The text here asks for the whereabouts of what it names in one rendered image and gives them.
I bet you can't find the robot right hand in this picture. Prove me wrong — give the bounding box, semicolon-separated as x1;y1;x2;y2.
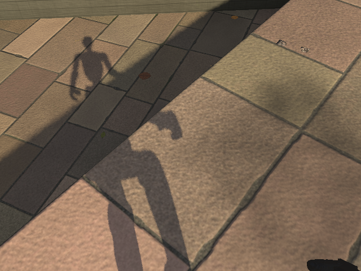
307;259;359;271

